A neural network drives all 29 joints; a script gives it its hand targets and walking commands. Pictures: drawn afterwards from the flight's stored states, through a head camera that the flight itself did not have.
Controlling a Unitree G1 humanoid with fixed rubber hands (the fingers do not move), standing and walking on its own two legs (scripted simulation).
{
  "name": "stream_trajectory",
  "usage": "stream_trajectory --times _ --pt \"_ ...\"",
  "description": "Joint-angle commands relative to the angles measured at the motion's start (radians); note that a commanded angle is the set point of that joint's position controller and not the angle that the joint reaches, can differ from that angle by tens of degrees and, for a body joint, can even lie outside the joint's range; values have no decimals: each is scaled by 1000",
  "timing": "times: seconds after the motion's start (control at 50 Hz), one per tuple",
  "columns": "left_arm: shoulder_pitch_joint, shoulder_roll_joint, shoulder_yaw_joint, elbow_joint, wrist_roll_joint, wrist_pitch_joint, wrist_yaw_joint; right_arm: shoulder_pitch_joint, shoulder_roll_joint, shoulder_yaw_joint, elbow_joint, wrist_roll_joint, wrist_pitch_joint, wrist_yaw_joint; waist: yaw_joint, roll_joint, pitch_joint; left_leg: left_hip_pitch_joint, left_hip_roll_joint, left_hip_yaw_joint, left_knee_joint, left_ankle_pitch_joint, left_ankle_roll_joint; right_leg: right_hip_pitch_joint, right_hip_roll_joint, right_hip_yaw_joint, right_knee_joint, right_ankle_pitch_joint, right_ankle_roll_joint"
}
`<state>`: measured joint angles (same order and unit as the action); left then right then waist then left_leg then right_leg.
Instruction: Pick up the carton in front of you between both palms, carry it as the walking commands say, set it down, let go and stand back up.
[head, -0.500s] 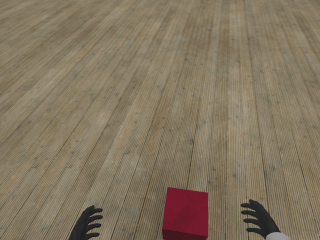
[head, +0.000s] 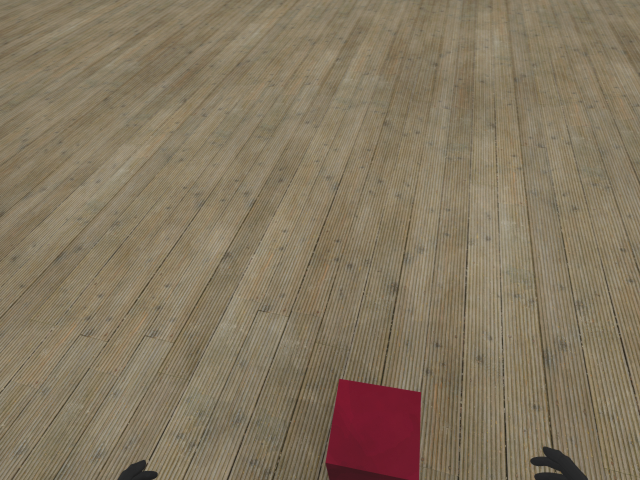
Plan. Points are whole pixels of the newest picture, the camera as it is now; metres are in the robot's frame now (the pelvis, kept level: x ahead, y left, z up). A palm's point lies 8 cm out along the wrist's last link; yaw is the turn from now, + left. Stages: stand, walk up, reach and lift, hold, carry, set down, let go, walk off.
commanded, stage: stand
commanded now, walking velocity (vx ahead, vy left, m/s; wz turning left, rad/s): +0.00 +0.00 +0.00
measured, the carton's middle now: (373, 440) +0.35 -0.07 -0.64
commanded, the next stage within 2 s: none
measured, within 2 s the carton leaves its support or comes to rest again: neither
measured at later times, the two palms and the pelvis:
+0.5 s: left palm out of the picture +0.09 +0.30 -0.09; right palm out of the picture +0.08 -0.30 -0.10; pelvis -0.01 +0.00 +0.01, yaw +0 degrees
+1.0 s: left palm out of the picture +0.07 +0.31 -0.09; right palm out of the picture +0.06 -0.31 -0.10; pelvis -0.02 +0.00 +0.01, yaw -1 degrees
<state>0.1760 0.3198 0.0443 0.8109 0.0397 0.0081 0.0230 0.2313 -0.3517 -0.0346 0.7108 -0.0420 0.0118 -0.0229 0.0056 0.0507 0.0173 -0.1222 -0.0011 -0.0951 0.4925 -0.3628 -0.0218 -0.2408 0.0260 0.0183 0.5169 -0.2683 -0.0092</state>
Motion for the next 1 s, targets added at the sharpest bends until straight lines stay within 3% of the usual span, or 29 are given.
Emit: stream_trajectory --times 0.0,0.5,0.98 --pt "-36 163 35 -37 -2 -15 3 -6 -138 -28 -42 2 -18 -6 -4 -55 -53 -57 55 -24 -59 290 10 99 -91 84 -76 271 -11" --pt "-84 192 16 117 -17 -15 -8 -28 -184 0 111 11 -29 -9 0 -46 -16 -47 77 -34 -144 247 20 126 -102 105 -138 216 -18" --pt "-95 219 0 191 -24 -19 -12 -59 -205 9 205 16 -33 -2 0 -47 -9 -36 89 -33 -186 214 29 121 -110 123 -165 199 -22"
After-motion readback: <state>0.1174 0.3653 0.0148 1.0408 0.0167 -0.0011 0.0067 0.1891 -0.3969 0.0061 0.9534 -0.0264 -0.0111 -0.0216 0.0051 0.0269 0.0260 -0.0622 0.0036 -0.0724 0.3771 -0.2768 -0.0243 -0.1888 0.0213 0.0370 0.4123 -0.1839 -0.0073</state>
